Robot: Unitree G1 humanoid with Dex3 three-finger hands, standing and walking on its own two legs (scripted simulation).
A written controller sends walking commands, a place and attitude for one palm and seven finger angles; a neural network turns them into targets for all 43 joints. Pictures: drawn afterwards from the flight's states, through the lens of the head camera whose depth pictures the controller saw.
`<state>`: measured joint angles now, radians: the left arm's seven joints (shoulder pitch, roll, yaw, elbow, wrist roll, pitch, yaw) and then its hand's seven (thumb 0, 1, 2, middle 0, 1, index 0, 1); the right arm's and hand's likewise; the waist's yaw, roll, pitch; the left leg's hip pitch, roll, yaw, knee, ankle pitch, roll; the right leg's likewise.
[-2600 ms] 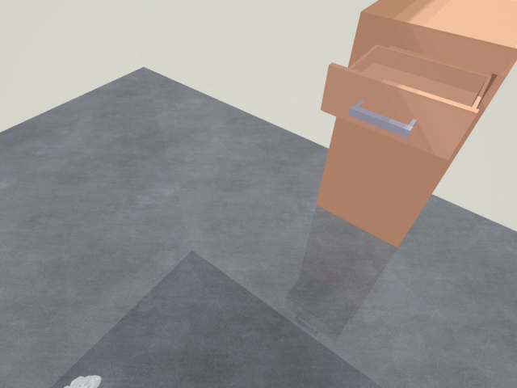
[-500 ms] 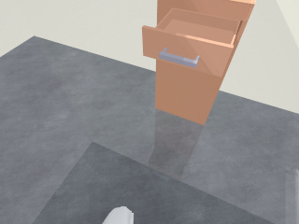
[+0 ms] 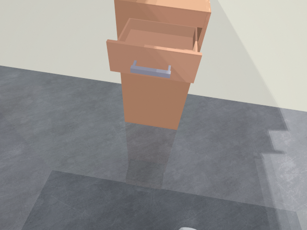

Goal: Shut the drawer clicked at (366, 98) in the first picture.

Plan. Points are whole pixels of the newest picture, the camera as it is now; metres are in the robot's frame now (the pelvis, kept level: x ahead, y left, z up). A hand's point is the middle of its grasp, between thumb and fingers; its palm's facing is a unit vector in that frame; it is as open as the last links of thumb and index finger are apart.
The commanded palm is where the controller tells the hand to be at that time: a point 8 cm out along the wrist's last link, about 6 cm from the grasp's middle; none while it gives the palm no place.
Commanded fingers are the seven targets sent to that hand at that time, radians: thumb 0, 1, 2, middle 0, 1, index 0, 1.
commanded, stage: take the last steps up to it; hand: left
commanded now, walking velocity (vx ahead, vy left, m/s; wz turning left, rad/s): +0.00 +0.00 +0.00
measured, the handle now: (151, 68) +0.71 +0.06 -0.01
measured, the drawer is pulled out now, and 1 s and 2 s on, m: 0.23 0.23 0.23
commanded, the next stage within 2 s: come to a stop and stand still in 0.94 s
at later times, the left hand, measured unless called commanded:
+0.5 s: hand out of the picture +0.07 +0.15 -0.18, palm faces -0.05 -0.98 -0.19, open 7.3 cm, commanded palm none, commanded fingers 0.00 0.90 0.90 -0.20 -0.30 -0.20 -0.30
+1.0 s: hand (123, 164) +0.35 +0.13 -0.17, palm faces -0.14 -0.97 -0.22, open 7.3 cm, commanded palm none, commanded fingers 0.00 0.90 0.90 -0.20 -0.30 -0.20 -0.30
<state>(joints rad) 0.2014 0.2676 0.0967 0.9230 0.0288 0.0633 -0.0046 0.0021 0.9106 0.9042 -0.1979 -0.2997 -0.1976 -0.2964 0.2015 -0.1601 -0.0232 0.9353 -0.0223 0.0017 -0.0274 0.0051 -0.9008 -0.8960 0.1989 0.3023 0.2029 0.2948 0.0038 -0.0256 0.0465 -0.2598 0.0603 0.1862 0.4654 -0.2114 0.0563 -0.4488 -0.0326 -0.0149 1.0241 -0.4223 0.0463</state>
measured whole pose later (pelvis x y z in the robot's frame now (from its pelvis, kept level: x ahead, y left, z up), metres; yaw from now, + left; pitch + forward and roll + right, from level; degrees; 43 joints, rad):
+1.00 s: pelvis +0.26 -0.06 -0.01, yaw -8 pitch -1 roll +1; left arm 0.18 0.19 0.07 1.04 0.03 -0.01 -0.02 0.01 0.93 0.90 -0.20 -0.30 -0.20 -0.30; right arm 0.40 -0.10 -0.04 1.14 -0.03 -0.04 -0.02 0.00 -0.90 -0.90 0.20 0.30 0.20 0.29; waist -0.04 -0.01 0.05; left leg -0.02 0.08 0.19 0.43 -0.39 -0.04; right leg -0.44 -0.10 -0.12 0.62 -0.19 -0.01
